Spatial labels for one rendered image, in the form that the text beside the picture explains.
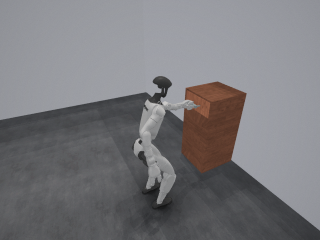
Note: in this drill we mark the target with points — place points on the right robot upper arm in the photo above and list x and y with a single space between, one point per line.
157 114

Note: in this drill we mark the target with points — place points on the drawer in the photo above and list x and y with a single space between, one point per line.
204 105

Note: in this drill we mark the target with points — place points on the robot left forearm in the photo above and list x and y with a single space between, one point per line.
176 106

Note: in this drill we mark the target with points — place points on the robot right thigh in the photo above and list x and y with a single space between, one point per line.
163 164

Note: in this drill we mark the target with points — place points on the left robot hand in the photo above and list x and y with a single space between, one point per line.
187 104

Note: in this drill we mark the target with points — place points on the right robot hand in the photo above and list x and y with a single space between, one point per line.
154 171

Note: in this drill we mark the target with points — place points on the cabinet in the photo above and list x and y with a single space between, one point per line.
209 142

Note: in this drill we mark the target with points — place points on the left robot shin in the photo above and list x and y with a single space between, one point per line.
148 185

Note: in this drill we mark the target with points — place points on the robot right forearm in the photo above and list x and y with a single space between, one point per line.
147 148

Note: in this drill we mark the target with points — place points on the handle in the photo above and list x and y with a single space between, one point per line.
195 106

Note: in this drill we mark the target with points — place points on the left robot upper arm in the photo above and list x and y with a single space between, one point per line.
166 105

